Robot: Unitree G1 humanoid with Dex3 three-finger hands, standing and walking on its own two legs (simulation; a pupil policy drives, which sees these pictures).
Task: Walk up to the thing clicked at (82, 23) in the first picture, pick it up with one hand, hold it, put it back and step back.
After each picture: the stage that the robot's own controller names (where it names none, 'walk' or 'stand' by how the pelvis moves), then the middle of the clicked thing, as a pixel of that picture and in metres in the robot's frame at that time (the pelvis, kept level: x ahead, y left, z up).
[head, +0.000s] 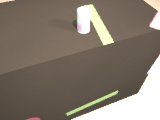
stand; (83, 20) +0.70 +0.02 +0.04
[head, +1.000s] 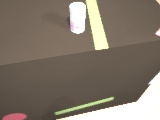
rise first; (77, 18) +0.62 +0.08 +0.06
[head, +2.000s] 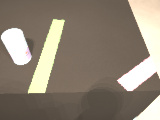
stand; (17, 47) +0.43 +0.26 +0.08
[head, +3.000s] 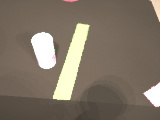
stand; (44, 51) +0.42 +0.16 +0.06
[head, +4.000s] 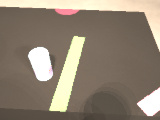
stand; (41, 64) +0.40 +0.17 +0.04
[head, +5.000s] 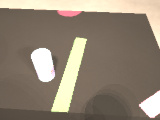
stand; (44, 65) +0.40 +0.17 +0.04
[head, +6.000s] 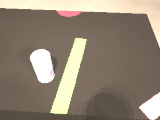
stand; (43, 66) +0.40 +0.17 +0.04
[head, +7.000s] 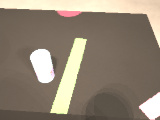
stand; (43, 66) +0.40 +0.17 +0.04
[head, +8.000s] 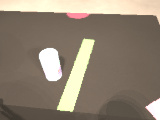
rise first; (51, 65) +0.40 +0.17 +0.04
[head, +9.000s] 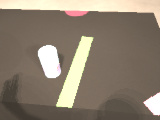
go down; (50, 62) +0.42 +0.17 +0.04
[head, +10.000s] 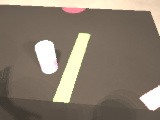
go down; (47, 57) +0.43 +0.17 +0.05
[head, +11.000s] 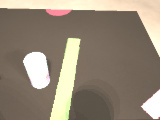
go down; (38, 71) +0.38 +0.16 +0.06
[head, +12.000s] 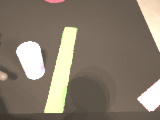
close in; (32, 61) +0.39 +0.16 +0.06
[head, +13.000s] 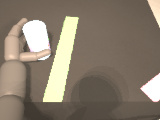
close; (38, 41) +0.45 +0.15 +0.09
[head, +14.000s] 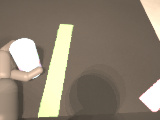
lift; (27, 59) +0.38 +0.17 +0.09
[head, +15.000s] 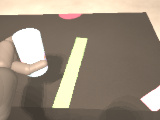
lift; (31, 53) +0.33 +0.16 +0.20
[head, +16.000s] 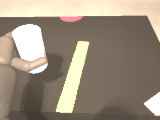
hold; (31, 49) +0.33 +0.16 +0.21
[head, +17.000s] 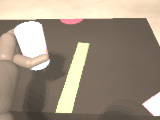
hold; (33, 47) +0.34 +0.15 +0.22
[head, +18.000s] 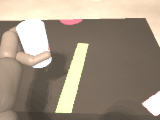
crouch; (35, 44) +0.34 +0.15 +0.23
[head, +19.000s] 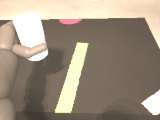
crouch; (32, 37) +0.36 +0.16 +0.23
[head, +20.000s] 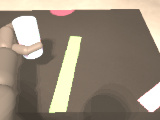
lower; (29, 37) +0.43 +0.17 +0.17
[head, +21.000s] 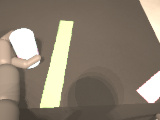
lower; (26, 49) +0.43 +0.17 +0.09
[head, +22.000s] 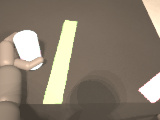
lower; (29, 51) +0.42 +0.17 +0.09
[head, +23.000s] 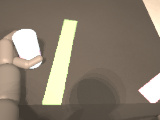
lower; (28, 49) +0.42 +0.18 +0.09
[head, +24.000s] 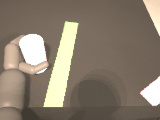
loosen; (35, 55) +0.40 +0.16 +0.09
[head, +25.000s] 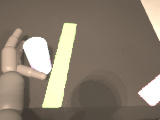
withdraw; (38, 57) +0.40 +0.15 +0.08
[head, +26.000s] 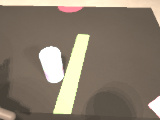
sink last; (52, 65) +0.38 +0.14 +0.07
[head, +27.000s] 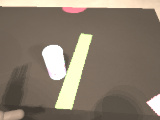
stand; (55, 63) +0.40 +0.14 +0.06
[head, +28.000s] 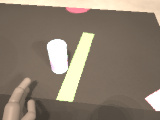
stand; (58, 57) +0.43 +0.14 +0.07
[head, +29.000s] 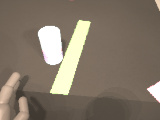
stand; (51, 46) +0.43 +0.14 +0.12
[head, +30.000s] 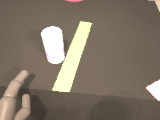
walk; (54, 45) +0.44 +0.14 +0.11
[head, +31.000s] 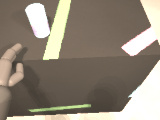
stand; (38, 21) +0.58 +0.15 +0.07
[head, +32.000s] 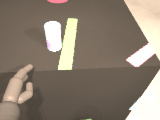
stand; (53, 36) +0.57 +0.12 +0.05
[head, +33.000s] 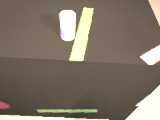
walk; (67, 26) +0.59 +0.10 +0.04
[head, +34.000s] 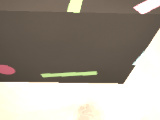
walk; out of the picture +0.79 +0.12 +0.07
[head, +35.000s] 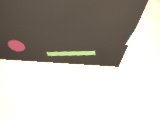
stand; out of the picture +1.07 +0.10 +0.07
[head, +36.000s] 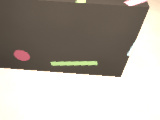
stand; out of the picture +1.07 +0.08 +0.05
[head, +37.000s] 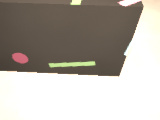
stand; out of the picture +1.07 +0.11 +0.04
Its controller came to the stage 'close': yes
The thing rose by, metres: 0.20
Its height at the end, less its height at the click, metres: +0.00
